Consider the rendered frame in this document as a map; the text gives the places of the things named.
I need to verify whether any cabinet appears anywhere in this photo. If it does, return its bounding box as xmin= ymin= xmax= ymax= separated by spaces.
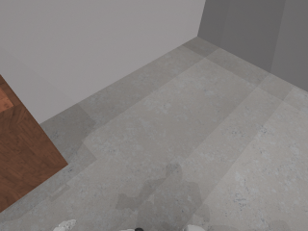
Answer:
xmin=0 ymin=74 xmax=68 ymax=213

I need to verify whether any drawer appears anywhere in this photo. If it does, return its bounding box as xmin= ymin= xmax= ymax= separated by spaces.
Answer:
xmin=0 ymin=88 xmax=13 ymax=113

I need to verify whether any robot left hand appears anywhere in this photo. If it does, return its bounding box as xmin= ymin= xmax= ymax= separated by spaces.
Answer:
xmin=53 ymin=219 xmax=77 ymax=231

